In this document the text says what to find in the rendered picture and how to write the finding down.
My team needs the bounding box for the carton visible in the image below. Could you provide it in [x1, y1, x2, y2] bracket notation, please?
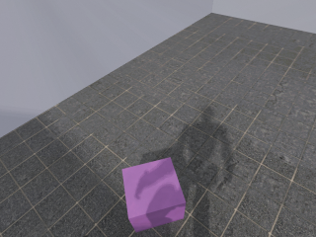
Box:
[121, 157, 186, 232]

